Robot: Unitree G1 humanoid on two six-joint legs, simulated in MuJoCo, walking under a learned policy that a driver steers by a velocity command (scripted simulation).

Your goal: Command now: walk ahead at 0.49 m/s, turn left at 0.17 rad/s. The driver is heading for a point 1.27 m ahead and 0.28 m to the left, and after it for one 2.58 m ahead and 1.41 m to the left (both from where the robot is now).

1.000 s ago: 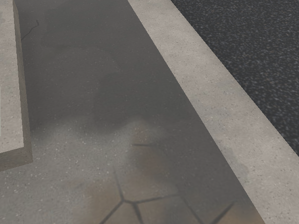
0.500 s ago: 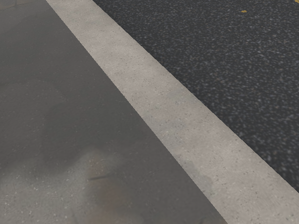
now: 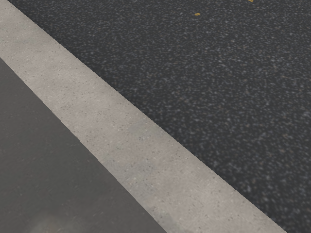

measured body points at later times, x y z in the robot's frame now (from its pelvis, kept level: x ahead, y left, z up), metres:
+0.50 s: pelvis +0.26 -0.04 +0.01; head +0.27 -0.05 +0.46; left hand +0.29 +0.24 -0.10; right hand +0.42 -0.29 -0.12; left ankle +0.22 +0.11 -0.65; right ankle +0.29 -0.14 -0.74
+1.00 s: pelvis +0.47 +0.11 +0.00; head +0.49 +0.13 +0.44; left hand +0.41 +0.39 -0.13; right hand +0.72 -0.04 -0.10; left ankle +0.47 +0.19 -0.74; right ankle +0.49 -0.07 -0.64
